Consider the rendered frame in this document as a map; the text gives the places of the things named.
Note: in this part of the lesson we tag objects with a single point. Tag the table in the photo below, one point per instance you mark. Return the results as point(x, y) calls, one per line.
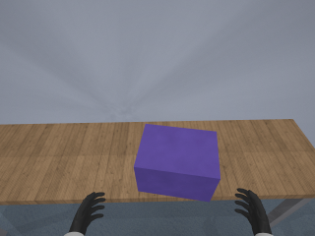
point(62, 163)

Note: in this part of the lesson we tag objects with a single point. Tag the left robot hand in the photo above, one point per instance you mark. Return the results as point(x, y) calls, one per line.
point(83, 216)

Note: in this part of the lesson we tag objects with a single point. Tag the carton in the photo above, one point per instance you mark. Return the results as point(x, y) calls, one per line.
point(178, 162)

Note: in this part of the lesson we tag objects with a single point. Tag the right robot hand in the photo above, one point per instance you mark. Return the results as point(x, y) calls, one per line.
point(256, 214)

